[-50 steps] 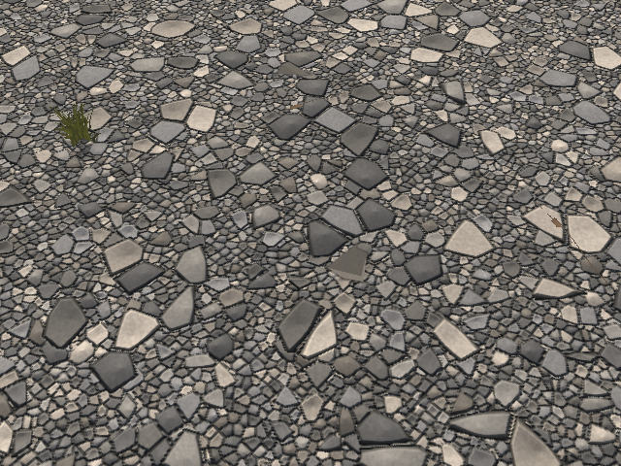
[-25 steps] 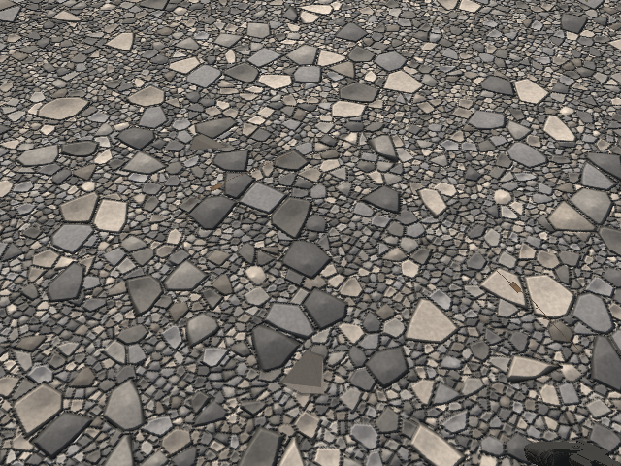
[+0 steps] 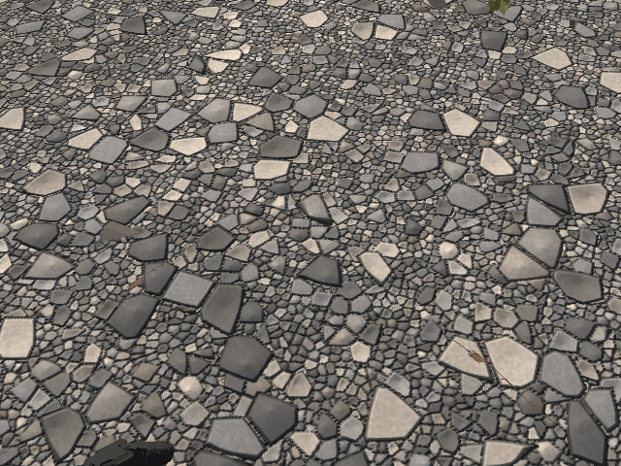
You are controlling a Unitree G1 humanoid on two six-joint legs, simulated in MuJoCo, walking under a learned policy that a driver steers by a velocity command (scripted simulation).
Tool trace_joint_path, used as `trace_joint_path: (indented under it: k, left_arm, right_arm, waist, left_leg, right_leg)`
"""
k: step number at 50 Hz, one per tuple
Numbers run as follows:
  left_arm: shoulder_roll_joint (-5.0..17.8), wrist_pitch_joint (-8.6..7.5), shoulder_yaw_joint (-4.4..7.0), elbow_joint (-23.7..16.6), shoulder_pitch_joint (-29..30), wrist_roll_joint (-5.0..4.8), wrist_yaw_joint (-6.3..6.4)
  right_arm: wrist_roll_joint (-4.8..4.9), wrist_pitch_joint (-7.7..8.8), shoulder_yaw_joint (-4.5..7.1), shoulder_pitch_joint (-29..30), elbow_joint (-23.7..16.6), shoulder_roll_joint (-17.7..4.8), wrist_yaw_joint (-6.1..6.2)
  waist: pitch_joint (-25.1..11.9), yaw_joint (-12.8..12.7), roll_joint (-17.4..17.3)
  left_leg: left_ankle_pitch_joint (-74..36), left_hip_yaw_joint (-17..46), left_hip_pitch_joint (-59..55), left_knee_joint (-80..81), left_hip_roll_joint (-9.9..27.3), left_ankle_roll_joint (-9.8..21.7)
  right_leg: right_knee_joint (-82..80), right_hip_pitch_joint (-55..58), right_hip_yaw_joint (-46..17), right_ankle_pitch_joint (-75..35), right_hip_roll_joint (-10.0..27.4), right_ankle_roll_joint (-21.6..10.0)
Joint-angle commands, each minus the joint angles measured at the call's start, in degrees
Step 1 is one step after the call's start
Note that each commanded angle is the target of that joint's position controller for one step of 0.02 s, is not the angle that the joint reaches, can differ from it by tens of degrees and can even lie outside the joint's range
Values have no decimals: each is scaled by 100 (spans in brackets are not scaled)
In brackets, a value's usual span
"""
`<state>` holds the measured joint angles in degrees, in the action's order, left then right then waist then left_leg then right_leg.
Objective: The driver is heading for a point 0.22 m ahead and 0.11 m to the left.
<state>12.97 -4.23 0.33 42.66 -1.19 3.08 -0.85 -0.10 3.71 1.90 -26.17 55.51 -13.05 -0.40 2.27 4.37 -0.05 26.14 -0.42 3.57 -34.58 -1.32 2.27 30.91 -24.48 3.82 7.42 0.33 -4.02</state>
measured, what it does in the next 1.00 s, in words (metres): walks ahead: left foot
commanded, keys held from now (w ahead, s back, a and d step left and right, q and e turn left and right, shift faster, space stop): no key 1.00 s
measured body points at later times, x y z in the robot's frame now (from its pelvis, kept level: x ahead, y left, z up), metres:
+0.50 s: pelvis +0.15 +0.01 +0.01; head +0.16 +0.02 +0.46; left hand +0.14 +0.24 -0.15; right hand +0.26 -0.22 -0.13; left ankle +0.20 +0.10 -0.73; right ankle +0.10 -0.09 -0.72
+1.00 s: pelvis +0.17 +0.00 +0.02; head +0.17 +0.00 +0.47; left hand +0.14 +0.22 -0.15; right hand +0.18 -0.23 -0.15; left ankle +0.20 +0.10 -0.73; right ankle +0.12 -0.10 -0.73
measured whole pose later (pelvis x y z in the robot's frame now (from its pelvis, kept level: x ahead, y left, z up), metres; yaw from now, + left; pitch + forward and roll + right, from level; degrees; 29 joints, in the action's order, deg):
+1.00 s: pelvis +0.17 +0.00 +0.02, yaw +3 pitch -2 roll +0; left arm 7.9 -0.5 -0.4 65.7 -17.6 0.7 2.8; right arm -0.4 -0.1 0.4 -14.9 65.2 -9.0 2.2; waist 2.0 0.4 0.0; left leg 8.5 -2.6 11.7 -22.2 -1.5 2.2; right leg 21.8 -3.3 2.9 16.5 -0.8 -1.8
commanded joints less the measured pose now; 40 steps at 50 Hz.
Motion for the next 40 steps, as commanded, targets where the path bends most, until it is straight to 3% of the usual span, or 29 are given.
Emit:
trace_joint_path:
  k: [1, 2, 3, 4, 5, 6, 8, 11, 14, 17, 19, 20, 21, 22, 23, 25, 27, 29, 30, 32, 35, 40]
  left_arm:
    - [1257, 50, 435, 278, -2120, -108, 124]
    - [899, 20, 321, 246, -1644, -156, 111]
    - [648, -31, 256, 273, -1429, -167, 88]
    - [495, -77, 209, 311, -1329, -189, 96]
    - [423, -109, 178, 382, -1334, -217, 102]
    - [487, -156, 191, 441, -1384, -209, 99]
    - [545, -198, 207, 572, -1434, -253, 109]
    - [535, -142, 175, 738, -1421, -241, 149]
    - [565, -88, 169, 979, -1679, -236, 161]
    - [584, -13, 175, 1180, -1818, -237, 176]
    - [542, 51, 163, 1260, -1719, -280, 211]
    - [479, 57, 147, 1306, -1898, -243, 222]
    - [314, 62, 114, 1318, -2343, -191, 236]
    - [-51, 184, 34, 1587, -2890, -317, 260]
    - [190, 300, 89, 1641, -2677, -304, 307]
    - [191, 426, 123, 1611, -2228, -264, 298]
    - [-28, 477, 59, 1774, -2368, -227, 287]
    - [79, 440, 43, 1820, -2215, -152, 290]
    - [176, 415, 59, 1865, -2127, -163, 289]
    - [80, 368, 38, 1948, -2073, -210, 305]
    - [83, 319, 39, 2017, -2031, -240, 351]
    - [-9, 350, 21, 2138, -2013, -231, 371]
  right_arm:
    - [-28, -13, 192, -129, -402, -838, 97]
    - [-30, -12, 209, 129, -450, -721, 67]
    - [-31, -29, 176, 179, -411, -527, 59]
    - [-85, -93, 188, 195, -362, -469, 52]
    - [-136, -165, 175, 21, -317, -357, 31]
    - [-151, -216, 170, -45, -287, -265, 22]
    - [-175, -278, 187, 90, -284, -247, 6]
    - [-163, -309, 119, 582, -383, -124, -10]
    - [-132, -321, 33, 1042, -440, -82, 32]
    - [-129, -285, 17, 1145, -392, -176, 104]
    - [-158, -203, 5, 958, -264, -175, 143]
    - [-187, -127, 42, 807, -187, -402, 177]
    - [-204, -75, 126, 591, -137, -834, 205]
    - [-73, -139, 88, 634, -102, -727, 219]
    - [-35, -193, 28, 730, -112, -493, 217]
    - [-104, -262, -47, 1228, -140, -361, 249]
    - [-48, -319, -61, 1663, -138, -341, 287]
    - [17, -362, -40, 1620, -55, -305, 259]
    - [28, -363, -20, 1495, 7, -289, 239]
    - [4, -330, -14, 1281, 203, -235, 241]
    - [-25, -285, -11, 1204, 357, -209, 236]
    - [-24, -322, -42, 1154, 578, -110, 255]
  waist:
    - [-1239, -960, 603]
    - [-576, -730, 426]
    - [-345, -574, 351]
    - [-236, -446, 423]
    - [-262, -297, 486]
    - [-358, -248, 634]
    - [-387, -167, 543]
    - [-333, -180, 598]
    - [-401, -374, 691]
    - [-360, -423, 639]
    - [-301, -259, 422]
    - [-415, -266, 36]
    - [-717, -483, -599]
    - [-1039, -507, -1133]
    - [-812, -398, -944]
    - [-404, -515, -761]
    - [-279, -770, -704]
    - [18, -620, -400]
    - [247, -484, -104]
    - [228, -430, 132]
    - [-9, -418, 97]
    - [114, -426, 60]
  left_leg:
    - [233, 357, 3236, -3375, 69, 271]
    - [-201, 446, 3156, -3299, 217, 254]
    - [-397, 415, 2918, -3107, 337, 185]
    - [-434, 375, 2708, -2943, 394, 107]
    - [-486, 336, 2368, -2837, 380, 36]
    - [-537, 276, 2227, -2806, 286, -26]
    - [-838, 231, 2292, -2548, 200, -117]
    - [-1414, 38, 2153, -1475, 208, -178]
    - [-1819, -181, 1723, -595, 172, -148]
    - [-1749, -189, 1446, -73, 165, -7]
    - [-2265, -164, 856, 870, 172, 127]
    - [-3455, 214, 291, 1273, 510, 175]
    - [-5596, 885, -427, 898, 1371, 366]
    - [-5988, 1491, -383, 974, 1953, 1153]
    - [-5079, 1758, -53, 1288, 1998, 1343]
    - [-3669, 1567, 556, 1672, 1687, 1125]
    - [-2455, 1075, 1139, 1813, 1225, 595]
    - [-1176, 827, 1275, 1851, 833, 204]
    - [-1218, 719, 1142, 1834, 705, 162]
    - [-1948, 637, 737, 1600, 665, 181]
    - [-2724, 574, 426, 1409, 685, 207]
    - [-2453, 525, 542, 1495, 642, 145]
  right_leg:
    - [-1507, 3516, -3616, 915, 2420, -969]
    - [-1516, 2827, -2675, -328, 2149, -883]
    - [-1559, 2364, -1961, -1682, 1883, -785]
    - [-1540, 2072, -1416, -2630, 1651, -676]
    - [-1535, 1761, -1020, -3388, 1511, -590]
    - [-1478, 1703, -870, -4044, 1534, -703]
    - [-1516, 1702, -537, -4380, 1407, -726]
    - [-1518, 1579, -70, -4263, 1125, -603]
    - [-1418, 1623, -3, -4135, 1097, -608]
    - [-1143, 1752, -224, -3720, 1244, -612]
    - [-731, 1624, -289, -2893, 1145, -423]
    - [-433, 1443, -275, -1979, 927, -186]
    - [0, 1056, -70, -112, 578, -6]
    - [356, 1055, 70, 1741, 75, 111]
    - [483, 986, -73, 2334, -21, 137]
    - [334, 1065, -208, 2150, -42, 169]
    - [-583, 1748, -245, 985, 47, 208]
    - [-1060, 1668, -535, 631, 308, 228]
    - [-1057, 1367, -600, 691, 377, 193]
    - [-1213, 1269, -668, 541, 460, 175]
    - [-1301, 1430, -689, 236, 500, 149]
    - [-1359, 1512, -685, 271, 522, 120]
